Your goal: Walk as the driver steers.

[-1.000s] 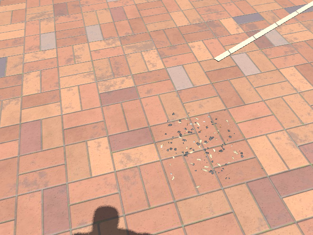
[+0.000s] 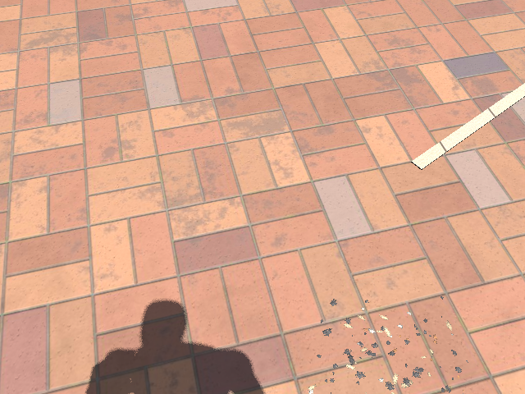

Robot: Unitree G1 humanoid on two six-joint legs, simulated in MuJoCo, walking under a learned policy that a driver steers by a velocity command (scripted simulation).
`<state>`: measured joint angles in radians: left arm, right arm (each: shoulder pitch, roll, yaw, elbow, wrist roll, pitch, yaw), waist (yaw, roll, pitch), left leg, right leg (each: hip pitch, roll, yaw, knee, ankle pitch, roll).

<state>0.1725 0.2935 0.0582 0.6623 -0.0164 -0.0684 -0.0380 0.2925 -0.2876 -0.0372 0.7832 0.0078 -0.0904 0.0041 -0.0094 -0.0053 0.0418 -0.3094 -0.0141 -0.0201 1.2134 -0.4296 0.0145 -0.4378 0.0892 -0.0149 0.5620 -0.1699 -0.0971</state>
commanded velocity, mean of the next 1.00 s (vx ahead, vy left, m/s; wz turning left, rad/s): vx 0.50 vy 0.00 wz -0.40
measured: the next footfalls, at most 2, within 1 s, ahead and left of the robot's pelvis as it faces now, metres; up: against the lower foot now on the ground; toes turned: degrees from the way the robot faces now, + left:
left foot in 0.34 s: +0.40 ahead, +0.13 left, +0.00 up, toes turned -16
right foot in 0.86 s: +0.56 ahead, -0.23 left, +0.00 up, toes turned -28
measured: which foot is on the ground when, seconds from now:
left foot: up 0.00-0.32, down 0.34-0.88, up 0.90-1.00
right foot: down 0.00-0.34, up 0.36-0.84, down 0.86-1.00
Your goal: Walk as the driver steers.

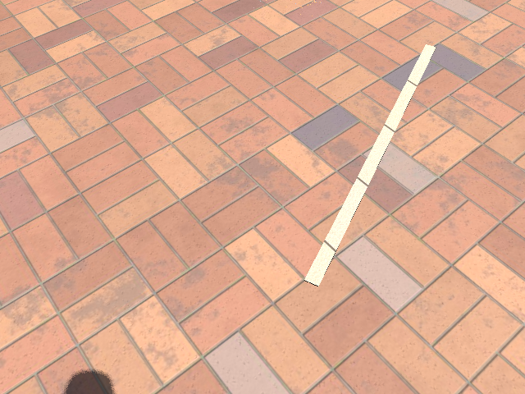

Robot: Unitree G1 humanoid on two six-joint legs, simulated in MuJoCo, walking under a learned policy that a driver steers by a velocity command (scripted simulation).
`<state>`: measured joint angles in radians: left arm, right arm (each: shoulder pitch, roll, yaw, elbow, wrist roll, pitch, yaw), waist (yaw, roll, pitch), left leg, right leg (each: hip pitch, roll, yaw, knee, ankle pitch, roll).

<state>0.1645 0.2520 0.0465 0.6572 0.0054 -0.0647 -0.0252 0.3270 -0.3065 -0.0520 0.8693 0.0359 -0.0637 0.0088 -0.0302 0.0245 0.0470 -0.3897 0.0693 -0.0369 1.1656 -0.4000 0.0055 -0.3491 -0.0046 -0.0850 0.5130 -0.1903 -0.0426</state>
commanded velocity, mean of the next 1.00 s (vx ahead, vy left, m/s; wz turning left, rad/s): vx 0.50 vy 0.00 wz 0.52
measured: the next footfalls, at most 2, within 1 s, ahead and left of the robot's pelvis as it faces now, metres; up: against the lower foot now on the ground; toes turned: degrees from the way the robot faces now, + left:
left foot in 0.40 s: +0.36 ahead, +0.18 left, +0.00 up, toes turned +16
right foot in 0.88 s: +0.69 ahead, +0.09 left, +0.00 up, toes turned +34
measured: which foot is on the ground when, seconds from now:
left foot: up 0.00-0.38, down 0.40-0.88, up 0.90-1.00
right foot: down 0.00-0.42, up 0.44-0.86, down 0.88-1.00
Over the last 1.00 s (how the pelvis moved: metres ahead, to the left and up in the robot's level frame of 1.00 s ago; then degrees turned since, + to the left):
0.52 -0.10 0.01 -23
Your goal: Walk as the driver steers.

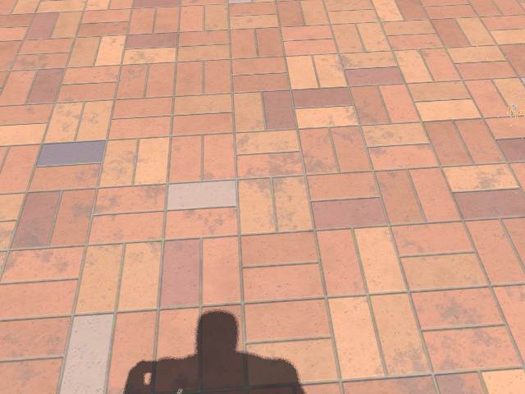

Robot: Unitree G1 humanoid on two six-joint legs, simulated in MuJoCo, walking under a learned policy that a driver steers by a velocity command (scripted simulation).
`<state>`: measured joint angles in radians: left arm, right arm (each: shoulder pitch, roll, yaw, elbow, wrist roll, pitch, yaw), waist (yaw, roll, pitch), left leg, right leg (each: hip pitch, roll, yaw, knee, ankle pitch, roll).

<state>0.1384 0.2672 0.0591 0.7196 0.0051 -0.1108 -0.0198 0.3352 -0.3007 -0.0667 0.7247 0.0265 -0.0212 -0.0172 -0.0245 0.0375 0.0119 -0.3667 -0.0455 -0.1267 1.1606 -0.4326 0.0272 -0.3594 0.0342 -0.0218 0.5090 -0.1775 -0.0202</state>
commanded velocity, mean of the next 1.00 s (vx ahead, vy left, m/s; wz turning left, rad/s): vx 0.50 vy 0.00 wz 0.12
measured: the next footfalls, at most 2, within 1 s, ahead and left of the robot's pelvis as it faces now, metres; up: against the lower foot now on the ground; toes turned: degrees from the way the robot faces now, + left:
left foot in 0.42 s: +0.35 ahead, +0.18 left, +0.00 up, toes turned +16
right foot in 0.96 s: +0.70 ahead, +0.02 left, +0.00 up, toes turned +2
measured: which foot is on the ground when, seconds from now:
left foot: up 0.00-0.40, down 0.42-0.98, up 1.00-1.00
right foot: down 0.00-0.42, up 0.44-0.94, down 0.96-1.00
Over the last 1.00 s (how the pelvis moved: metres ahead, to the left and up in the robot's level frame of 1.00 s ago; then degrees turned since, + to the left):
0.55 0.13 0.00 35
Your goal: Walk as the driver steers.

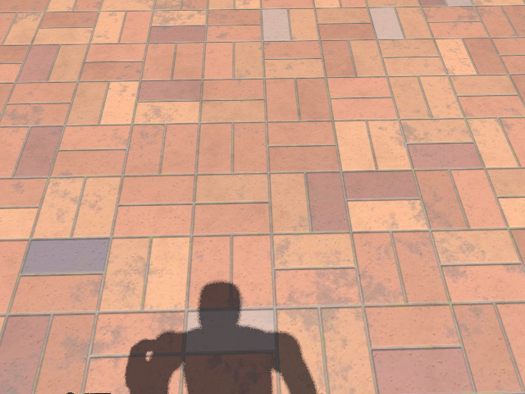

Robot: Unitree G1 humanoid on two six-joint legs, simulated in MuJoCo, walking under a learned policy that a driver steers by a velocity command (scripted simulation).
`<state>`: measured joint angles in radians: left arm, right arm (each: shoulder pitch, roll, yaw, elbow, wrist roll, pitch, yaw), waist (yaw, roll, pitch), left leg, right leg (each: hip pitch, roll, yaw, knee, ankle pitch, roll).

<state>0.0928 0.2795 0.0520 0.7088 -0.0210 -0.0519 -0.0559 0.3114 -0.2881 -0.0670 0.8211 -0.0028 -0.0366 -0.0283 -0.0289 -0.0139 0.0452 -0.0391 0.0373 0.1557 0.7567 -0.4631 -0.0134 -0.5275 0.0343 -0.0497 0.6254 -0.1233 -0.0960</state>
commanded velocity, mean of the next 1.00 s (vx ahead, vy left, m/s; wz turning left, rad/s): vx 0.49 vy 0.00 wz -0.31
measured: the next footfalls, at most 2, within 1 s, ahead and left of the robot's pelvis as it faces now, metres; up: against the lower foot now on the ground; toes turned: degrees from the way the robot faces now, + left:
left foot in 0.42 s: +0.44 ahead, +0.10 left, +0.00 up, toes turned -18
right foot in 0.92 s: +0.62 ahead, -0.22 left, +0.00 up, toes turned -19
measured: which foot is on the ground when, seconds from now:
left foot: up 0.00-0.40, down 0.42-0.94, up 0.96-1.00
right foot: down 0.00-0.42, up 0.44-0.90, down 0.92-1.00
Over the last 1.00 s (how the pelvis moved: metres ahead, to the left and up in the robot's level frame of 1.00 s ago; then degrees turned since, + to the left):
0.55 0.09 -0.02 3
